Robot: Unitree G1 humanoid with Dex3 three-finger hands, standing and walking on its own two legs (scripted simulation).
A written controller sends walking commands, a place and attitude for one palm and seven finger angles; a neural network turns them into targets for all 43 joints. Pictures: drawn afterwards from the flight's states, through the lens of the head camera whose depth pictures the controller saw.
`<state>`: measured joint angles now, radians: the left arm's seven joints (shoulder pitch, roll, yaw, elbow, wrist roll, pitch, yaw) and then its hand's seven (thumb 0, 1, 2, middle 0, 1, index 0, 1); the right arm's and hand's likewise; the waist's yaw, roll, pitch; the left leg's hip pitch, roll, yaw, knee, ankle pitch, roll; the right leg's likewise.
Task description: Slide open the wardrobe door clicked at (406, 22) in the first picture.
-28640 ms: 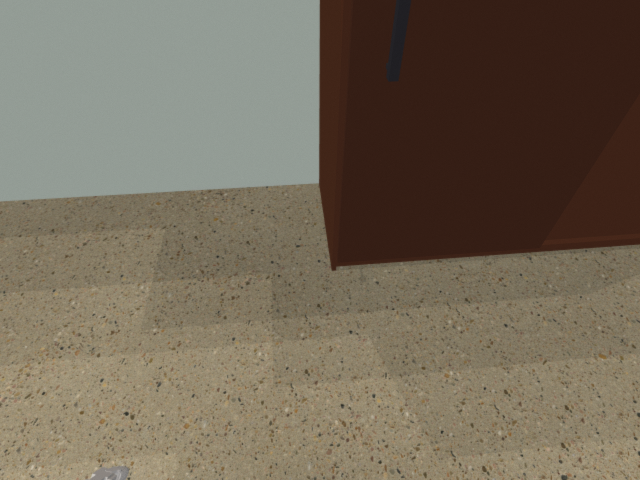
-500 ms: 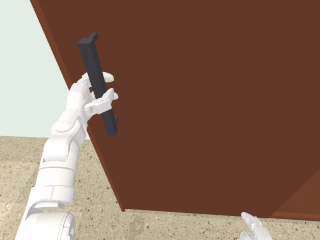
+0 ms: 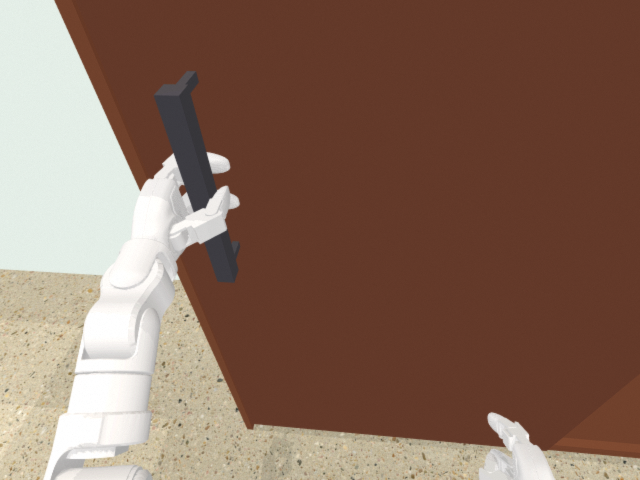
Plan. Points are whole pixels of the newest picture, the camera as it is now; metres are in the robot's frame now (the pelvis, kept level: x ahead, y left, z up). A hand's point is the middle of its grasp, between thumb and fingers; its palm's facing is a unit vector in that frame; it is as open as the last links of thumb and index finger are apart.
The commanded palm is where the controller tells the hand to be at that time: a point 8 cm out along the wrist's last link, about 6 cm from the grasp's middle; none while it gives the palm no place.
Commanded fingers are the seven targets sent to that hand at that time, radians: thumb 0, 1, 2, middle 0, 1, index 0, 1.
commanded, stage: tug the door sideways, standing still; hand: left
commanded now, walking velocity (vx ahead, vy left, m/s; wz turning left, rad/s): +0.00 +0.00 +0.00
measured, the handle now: (211, 190) +0.41 +0.16 +0.18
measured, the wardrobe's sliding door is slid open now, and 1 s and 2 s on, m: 0.00 0.03 0.07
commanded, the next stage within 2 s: step sideways, sliding the door along in 0.76 s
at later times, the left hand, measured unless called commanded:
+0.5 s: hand (224, 216) +0.36 +0.13 +0.19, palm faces +0.04 -1.00 -0.04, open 6.0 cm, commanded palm +0.33 +0.12 +0.20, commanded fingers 0.00 0.90 0.90 -0.45 -1.40 -0.45 -1.40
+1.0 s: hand (241, 218) +0.36 +0.11 +0.18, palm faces +0.01 -1.00 -0.10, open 6.1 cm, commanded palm +0.34 +0.15 +0.19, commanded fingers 0.00 0.90 0.90 -0.45 -1.40 -0.45 -1.40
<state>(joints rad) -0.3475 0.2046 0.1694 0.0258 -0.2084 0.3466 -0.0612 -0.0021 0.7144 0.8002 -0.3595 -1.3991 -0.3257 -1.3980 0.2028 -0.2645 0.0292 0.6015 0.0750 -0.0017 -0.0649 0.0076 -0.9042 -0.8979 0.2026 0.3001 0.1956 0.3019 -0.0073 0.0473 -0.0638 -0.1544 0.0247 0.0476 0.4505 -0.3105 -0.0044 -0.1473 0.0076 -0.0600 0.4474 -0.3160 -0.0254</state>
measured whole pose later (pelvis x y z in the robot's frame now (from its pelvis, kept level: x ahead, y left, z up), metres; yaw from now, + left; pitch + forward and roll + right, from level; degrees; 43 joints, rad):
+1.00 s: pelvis -0.04 +0.01 -0.01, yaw +1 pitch +1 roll +0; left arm -0.58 0.17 -0.03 0.30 -0.13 0.06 0.10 -0.05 0.68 0.81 -0.41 -1.40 -0.29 -1.40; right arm 0.14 -0.19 0.06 0.65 0.03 0.01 -0.06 0.01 -0.90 -0.90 0.20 0.30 0.20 0.30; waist 0.02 0.03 0.02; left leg -0.26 -0.01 0.04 0.54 -0.30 0.02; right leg -0.26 -0.03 -0.06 0.56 -0.31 0.00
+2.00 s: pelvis +0.03 -0.19 -0.01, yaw +4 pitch -4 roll -3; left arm -0.36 0.26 0.23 -0.20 -0.08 -0.05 0.20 -0.06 0.61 0.79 -0.47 -1.41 -0.41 -1.34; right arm 0.00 -0.25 -0.06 0.58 0.07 -0.04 -0.01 0.01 -0.91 -0.90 0.20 0.30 0.20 0.30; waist 0.09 0.05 0.33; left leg -0.25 0.13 0.07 0.64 -0.27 -0.02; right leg -0.37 -0.04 -0.07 0.83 -0.33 0.02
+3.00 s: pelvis +0.00 -0.43 -0.02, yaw -1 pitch -5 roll -1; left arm -0.28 0.16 0.12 -0.17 -0.07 -0.06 0.18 -0.05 0.70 0.75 -0.46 -1.40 -0.27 -1.35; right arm 0.04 -0.21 -0.02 0.65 0.05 -0.03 0.00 0.01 -0.90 -0.90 0.20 0.30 0.20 0.30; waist 0.05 0.09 0.25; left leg -0.41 0.14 -0.05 1.05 -0.53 -0.03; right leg -0.24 -0.05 -0.10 0.67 -0.34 0.01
